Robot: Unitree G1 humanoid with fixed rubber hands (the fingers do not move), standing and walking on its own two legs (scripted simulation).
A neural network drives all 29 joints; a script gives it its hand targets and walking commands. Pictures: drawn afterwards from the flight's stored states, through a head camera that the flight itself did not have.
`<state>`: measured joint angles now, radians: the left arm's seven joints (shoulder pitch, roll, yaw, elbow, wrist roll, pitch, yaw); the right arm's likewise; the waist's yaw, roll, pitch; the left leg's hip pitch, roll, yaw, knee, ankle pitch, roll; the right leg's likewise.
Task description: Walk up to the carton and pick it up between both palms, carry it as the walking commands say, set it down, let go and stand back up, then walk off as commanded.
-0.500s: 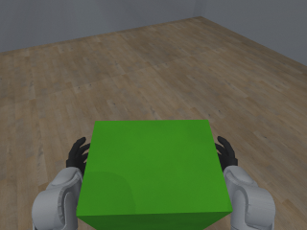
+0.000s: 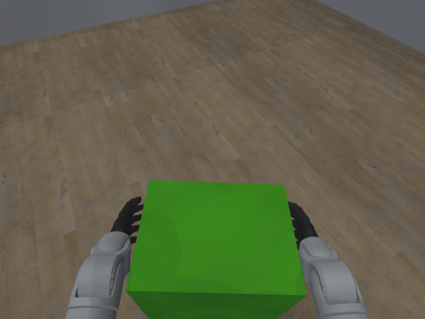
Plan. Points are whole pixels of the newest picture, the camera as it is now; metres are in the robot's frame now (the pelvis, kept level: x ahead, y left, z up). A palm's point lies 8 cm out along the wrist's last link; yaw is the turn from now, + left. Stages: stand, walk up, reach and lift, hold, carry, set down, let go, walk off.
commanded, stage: hold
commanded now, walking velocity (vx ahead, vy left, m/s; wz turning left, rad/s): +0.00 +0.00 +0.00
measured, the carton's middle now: (213, 260) +0.23 +0.00 -0.07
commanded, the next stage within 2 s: set down in 0.60 s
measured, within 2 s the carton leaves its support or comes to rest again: neither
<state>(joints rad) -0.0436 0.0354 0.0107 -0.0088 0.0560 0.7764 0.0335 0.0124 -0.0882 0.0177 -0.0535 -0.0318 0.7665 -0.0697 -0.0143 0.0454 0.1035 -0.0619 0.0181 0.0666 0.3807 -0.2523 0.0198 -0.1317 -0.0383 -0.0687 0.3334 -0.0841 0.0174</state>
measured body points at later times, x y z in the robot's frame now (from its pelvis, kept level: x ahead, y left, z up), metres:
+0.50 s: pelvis -0.06 -0.03 -0.01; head -0.09 -0.04 +0.44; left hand +0.26 +0.15 +0.04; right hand +0.26 -0.20 +0.03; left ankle -0.03 +0.10 -0.75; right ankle +0.02 -0.15 -0.75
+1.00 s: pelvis -0.03 -0.04 -0.01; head -0.02 -0.04 +0.44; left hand +0.29 +0.15 +0.00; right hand +0.29 -0.20 -0.01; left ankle -0.03 +0.10 -0.75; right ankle +0.02 -0.15 -0.75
